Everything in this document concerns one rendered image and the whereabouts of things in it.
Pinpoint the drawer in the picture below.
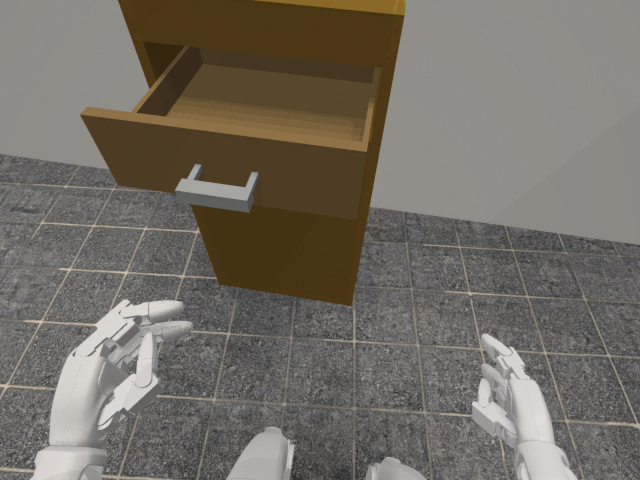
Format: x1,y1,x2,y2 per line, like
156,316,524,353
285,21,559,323
80,46,380,220

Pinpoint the handle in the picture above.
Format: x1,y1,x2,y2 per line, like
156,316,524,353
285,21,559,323
175,164,259,213

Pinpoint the cabinet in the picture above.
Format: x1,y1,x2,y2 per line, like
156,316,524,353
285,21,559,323
118,0,406,306

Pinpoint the robot left hand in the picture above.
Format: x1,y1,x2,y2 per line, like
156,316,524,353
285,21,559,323
49,300,193,449

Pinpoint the robot right hand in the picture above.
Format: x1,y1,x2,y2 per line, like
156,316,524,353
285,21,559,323
472,334,555,451

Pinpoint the robot left thigh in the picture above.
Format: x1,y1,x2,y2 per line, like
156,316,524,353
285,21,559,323
226,432,295,480

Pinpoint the robot left forearm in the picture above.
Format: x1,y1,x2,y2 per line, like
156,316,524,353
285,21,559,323
30,446,109,480

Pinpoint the robot right forearm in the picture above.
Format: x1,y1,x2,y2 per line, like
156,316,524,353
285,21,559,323
514,441,578,480

